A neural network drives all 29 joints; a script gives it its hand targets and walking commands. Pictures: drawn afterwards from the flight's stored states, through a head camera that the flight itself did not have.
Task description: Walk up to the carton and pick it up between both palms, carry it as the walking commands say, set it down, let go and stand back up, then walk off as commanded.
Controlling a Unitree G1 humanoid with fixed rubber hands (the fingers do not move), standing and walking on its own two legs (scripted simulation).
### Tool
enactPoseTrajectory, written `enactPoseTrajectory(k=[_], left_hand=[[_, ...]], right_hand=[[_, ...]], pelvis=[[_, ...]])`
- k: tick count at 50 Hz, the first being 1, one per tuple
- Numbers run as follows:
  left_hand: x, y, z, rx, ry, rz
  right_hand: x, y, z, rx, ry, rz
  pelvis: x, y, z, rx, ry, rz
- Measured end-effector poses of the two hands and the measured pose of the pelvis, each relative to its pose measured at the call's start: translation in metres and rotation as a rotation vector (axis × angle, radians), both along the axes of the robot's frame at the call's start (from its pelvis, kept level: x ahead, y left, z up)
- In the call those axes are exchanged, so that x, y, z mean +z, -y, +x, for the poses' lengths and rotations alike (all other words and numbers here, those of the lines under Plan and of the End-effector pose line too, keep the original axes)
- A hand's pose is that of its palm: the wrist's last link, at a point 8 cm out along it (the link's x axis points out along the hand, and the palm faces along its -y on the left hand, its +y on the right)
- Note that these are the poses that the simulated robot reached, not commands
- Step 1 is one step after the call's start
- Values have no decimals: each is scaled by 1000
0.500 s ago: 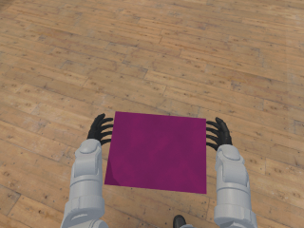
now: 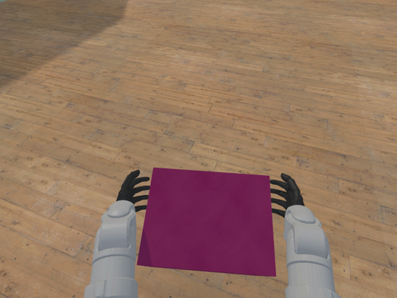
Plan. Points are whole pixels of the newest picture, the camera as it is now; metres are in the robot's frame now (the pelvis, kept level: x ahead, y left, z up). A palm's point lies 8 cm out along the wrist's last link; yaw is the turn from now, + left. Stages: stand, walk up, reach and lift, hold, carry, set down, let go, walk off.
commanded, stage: reach and lift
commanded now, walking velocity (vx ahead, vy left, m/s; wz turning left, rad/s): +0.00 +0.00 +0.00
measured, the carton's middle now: (207, 223) +0.31 -0.01 -0.06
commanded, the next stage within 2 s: hold in 0.92 s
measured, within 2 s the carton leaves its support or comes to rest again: neither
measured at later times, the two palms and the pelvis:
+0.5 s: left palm (118, 208) +0.29 +0.17 +0.05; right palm (287, 207) +0.29 -0.17 +0.04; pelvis +0.00 +0.00 +0.00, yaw +0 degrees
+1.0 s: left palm (117, 214) +0.28 +0.17 +0.04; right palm (289, 209) +0.28 -0.17 +0.05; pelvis +0.00 +0.00 +0.00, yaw -1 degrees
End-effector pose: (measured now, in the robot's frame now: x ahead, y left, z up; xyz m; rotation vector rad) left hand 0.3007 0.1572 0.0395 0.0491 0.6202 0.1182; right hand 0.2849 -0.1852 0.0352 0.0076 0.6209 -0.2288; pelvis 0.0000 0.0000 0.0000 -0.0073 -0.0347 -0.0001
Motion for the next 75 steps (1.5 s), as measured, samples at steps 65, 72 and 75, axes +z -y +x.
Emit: enactPoseTrajectory(k=[65,72,75], left_hand=[[4,-11,-26,42,-34,30],[5,-10,-26,42,-34,29],[5,-10,-26,42,-33,28]], right_hand=[[12,-11,-11,50,-5,-9],[12,-11,-12,47,-3,-5],[12,-10,-12,47,-3,-4]], pelvis=[[1,0,-3,-11,78,2],[1,-1,-4,-11,76,3],[1,-1,-5,-10,75,3]])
